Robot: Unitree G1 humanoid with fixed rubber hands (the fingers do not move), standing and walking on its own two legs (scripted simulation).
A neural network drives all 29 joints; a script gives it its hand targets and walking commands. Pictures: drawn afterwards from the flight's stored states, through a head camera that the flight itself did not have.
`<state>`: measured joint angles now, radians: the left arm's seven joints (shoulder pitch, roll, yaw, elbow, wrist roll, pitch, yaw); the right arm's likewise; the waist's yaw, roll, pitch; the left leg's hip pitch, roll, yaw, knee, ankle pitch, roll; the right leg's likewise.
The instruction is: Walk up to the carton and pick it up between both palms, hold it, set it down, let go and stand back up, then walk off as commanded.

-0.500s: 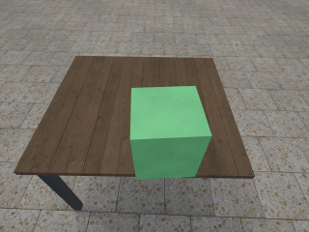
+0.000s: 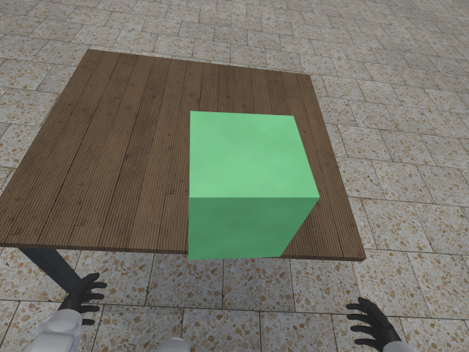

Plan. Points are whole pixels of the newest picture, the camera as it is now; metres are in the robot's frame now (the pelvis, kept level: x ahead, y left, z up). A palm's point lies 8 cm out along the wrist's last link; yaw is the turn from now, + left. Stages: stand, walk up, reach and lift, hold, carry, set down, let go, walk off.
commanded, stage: reach and lift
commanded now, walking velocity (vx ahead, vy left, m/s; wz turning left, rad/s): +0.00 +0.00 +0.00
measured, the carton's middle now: (239, 190) +0.44 -0.01 -0.03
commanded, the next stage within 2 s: none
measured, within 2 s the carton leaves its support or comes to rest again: neither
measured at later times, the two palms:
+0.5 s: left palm out of the picture +0.14 +0.23 -0.06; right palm out of the picture +0.11 -0.29 -0.05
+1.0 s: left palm (86, 316) +0.19 +0.23 -0.04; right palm (390, 345) +0.15 -0.24 -0.01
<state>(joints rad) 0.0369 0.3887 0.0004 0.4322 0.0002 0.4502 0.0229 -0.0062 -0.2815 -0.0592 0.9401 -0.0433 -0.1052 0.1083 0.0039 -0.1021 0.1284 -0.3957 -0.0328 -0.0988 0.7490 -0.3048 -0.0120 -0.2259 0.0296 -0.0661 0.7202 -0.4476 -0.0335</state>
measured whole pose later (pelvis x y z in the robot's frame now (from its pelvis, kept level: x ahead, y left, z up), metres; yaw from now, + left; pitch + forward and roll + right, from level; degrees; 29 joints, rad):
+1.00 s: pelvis -0.01 -0.01 +0.02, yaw -2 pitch -2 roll +2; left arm 0.18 0.33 0.00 0.42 -0.04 -0.03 0.09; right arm 0.23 -0.14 -0.03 0.53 0.14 -0.23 0.07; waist 0.00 -0.15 0.05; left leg -0.30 -0.04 -0.06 0.52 -0.18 -0.03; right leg -0.22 -0.02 -0.07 0.64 -0.38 -0.06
